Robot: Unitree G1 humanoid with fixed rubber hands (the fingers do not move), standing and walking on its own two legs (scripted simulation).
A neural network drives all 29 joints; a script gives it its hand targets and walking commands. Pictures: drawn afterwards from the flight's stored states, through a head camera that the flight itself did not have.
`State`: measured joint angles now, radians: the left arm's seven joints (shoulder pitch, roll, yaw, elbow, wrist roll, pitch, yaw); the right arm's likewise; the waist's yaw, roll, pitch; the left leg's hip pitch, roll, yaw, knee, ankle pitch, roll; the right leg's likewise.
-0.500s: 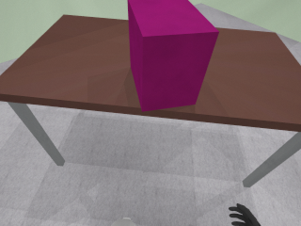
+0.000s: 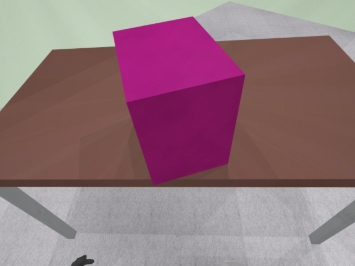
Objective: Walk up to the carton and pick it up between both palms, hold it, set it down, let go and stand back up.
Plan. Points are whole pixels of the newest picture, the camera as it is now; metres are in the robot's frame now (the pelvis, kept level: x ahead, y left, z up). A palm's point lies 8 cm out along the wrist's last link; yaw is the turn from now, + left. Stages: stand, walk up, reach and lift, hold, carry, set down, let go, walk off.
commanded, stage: walk up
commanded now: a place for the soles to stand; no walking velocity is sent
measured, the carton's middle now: (173, 101) +0.50 +0.02 +0.11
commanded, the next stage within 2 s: none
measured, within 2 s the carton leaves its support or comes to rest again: neither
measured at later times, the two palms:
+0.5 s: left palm out of the picture +0.15 +0.33 -0.11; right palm (275, 236) +0.20 -0.20 -0.07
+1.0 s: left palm (69, 244) +0.20 +0.29 -0.07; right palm out of the picture +0.14 -0.22 -0.07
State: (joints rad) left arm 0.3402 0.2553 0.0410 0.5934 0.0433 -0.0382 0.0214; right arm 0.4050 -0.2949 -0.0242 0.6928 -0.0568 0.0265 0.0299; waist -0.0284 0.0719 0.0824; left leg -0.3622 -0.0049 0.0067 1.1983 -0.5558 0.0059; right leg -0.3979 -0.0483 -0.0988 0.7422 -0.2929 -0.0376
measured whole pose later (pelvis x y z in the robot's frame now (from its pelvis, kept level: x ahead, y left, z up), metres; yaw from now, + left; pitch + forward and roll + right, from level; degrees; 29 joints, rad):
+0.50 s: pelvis +0.06 +0.06 +0.00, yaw -3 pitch -3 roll +0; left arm 0.33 0.33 0.03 0.63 0.01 0.06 0.02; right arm 0.15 -0.27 0.01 0.62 -0.01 0.02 -0.02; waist 0.01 -0.07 0.12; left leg -0.43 0.06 0.08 0.73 -0.24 0.02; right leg -0.38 -0.01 0.03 1.00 -0.59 0.02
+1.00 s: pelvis +0.06 +0.05 +0.02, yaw -7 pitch -2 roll +0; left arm 0.28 0.27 0.01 0.63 0.00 0.02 -0.03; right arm 0.26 -0.28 0.01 0.66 -0.01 0.00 0.00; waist -0.01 -0.01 0.02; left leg -0.31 0.05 0.04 0.58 -0.24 -0.02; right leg -0.23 0.02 0.02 0.60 -0.34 -0.02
